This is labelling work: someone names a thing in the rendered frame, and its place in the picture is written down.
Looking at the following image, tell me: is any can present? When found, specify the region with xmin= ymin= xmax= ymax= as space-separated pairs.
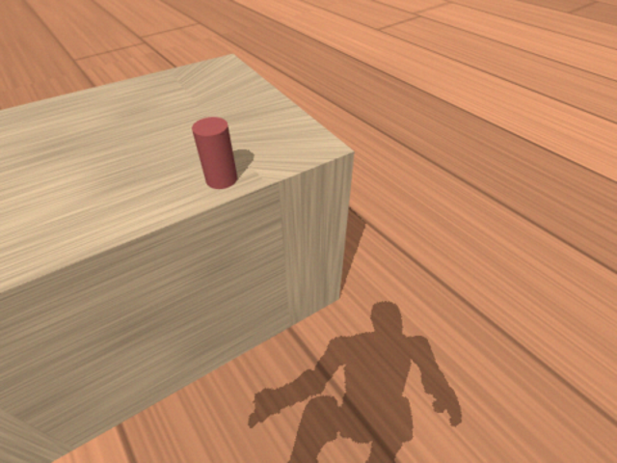
xmin=192 ymin=117 xmax=237 ymax=189

